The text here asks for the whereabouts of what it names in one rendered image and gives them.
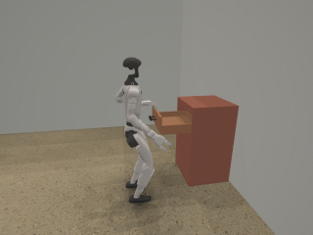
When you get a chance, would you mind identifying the robot left hand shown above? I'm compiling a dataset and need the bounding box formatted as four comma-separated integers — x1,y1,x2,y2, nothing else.
141,100,157,114

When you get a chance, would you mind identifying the humanoid robot head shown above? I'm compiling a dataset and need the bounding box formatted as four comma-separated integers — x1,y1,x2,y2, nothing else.
122,57,142,86

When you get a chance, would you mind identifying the robot right hand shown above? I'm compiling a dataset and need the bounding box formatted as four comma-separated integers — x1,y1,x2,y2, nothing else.
153,134,172,152

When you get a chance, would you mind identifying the right robot forearm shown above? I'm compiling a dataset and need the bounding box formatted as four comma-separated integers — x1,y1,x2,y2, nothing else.
129,115,157,140

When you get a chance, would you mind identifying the drawer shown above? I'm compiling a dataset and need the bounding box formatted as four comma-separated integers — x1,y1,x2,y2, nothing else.
152,105,192,135

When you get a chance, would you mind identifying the robot right shin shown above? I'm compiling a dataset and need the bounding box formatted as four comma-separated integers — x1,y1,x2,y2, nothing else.
134,166,155,199

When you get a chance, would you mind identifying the cabinet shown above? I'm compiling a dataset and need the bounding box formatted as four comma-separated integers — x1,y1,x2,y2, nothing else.
175,95,239,187

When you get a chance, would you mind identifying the left robot upper arm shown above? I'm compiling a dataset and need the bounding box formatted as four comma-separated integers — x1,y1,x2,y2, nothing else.
115,86,124,104

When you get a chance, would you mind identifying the right robot upper arm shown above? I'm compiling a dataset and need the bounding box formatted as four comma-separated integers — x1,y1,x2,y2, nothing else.
126,86,140,122

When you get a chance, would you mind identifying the handle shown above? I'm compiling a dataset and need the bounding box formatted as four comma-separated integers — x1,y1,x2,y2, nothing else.
149,116,157,121

